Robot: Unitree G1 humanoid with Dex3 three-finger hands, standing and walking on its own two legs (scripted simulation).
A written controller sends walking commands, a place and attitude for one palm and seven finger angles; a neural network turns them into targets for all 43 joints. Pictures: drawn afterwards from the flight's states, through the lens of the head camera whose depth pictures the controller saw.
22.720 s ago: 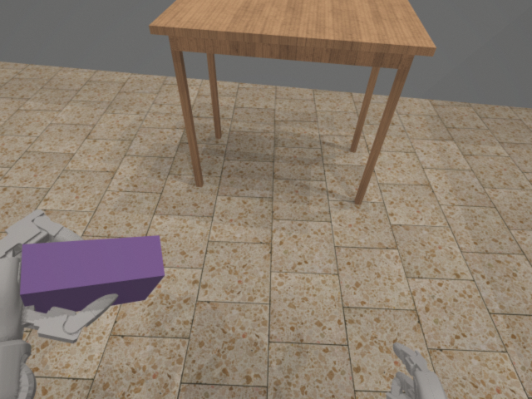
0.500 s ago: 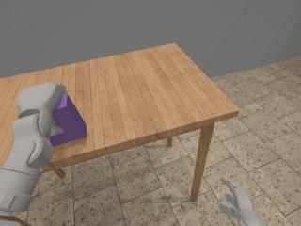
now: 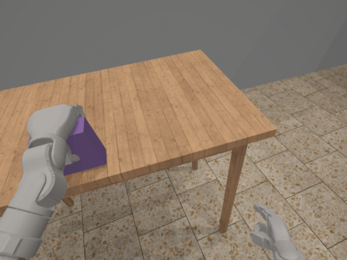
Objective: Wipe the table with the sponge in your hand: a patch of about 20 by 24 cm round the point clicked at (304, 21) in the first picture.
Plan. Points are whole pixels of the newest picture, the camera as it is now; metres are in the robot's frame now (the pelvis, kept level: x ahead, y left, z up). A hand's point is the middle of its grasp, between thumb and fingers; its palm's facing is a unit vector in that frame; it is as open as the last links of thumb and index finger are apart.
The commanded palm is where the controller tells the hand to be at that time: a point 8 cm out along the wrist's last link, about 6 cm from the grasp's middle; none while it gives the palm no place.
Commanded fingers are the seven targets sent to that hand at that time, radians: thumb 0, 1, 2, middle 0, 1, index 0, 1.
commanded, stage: lower the sponge onto the table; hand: left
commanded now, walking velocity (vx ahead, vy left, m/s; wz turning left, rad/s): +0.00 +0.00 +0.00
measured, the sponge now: (76, 153) +0.29 +0.29 +0.11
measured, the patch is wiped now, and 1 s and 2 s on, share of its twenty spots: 0.00 0.05 0.25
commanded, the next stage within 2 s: wipe forward along the first lane in 0.30 s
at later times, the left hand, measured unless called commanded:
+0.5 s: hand (65, 142) +0.29 +0.30 +0.15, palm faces +0.06 -0.02 -1.00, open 9.1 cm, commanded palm +0.26 +0.30 +0.21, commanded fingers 0.00 0.10 1.30 -1.20 -1.60 -1.20 -1.60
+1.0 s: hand (62, 130) +0.33 +0.33 +0.15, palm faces -0.02 +0.01 -1.00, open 9.2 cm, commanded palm +0.31 +0.33 +0.19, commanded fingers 0.00 0.10 1.30 -1.20 -1.60 -1.20 -1.60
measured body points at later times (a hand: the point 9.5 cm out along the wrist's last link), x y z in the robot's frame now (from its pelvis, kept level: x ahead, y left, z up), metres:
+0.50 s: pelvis +0.01 -0.01 +0.00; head +0.00 -0.05 +0.45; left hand +0.28 +0.30 +0.21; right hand +0.25 -0.21 -0.09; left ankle +0.01 +0.09 -0.74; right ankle -0.01 -0.10 -0.74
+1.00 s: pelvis +0.00 -0.02 +0.00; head +0.00 -0.05 +0.45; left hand +0.32 +0.33 +0.20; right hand +0.19 -0.26 -0.12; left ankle +0.01 +0.09 -0.74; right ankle -0.01 -0.10 -0.74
